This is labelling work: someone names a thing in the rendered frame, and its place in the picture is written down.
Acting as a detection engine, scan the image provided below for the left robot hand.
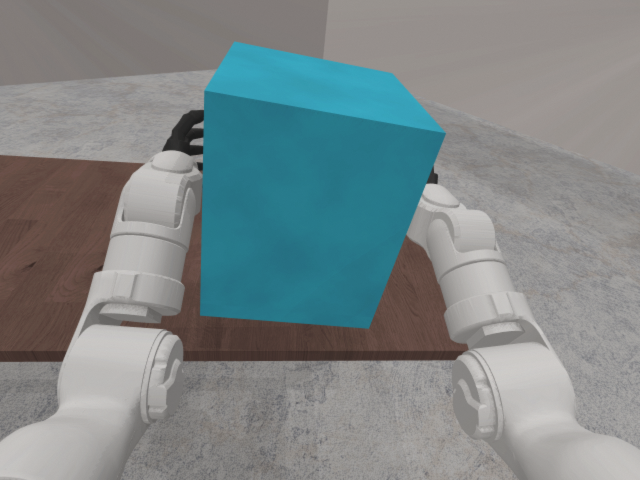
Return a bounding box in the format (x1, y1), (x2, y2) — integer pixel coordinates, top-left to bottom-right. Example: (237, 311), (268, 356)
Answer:
(162, 110), (204, 185)

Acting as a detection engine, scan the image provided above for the table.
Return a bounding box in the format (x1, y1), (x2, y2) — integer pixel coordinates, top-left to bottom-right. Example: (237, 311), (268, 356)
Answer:
(0, 155), (469, 362)

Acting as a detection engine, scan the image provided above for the right robot hand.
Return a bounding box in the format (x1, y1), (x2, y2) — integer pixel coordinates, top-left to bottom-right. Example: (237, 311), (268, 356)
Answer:
(426, 165), (438, 184)

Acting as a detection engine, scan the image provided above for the left robot upper arm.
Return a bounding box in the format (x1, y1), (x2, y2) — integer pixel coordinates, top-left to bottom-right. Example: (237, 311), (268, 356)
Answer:
(0, 324), (184, 480)

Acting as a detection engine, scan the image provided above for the carton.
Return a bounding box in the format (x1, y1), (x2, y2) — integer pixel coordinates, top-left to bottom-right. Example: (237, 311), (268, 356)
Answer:
(200, 41), (446, 329)

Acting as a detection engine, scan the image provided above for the right robot upper arm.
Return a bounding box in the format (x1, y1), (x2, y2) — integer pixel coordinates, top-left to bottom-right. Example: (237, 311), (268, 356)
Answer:
(452, 342), (640, 480)

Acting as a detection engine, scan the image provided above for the left robot forearm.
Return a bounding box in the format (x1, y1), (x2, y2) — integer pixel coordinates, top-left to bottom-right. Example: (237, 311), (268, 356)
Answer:
(57, 150), (203, 405)

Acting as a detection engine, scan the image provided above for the right robot forearm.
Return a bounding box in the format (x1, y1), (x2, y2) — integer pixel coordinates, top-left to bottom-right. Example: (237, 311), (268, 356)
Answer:
(406, 184), (576, 416)

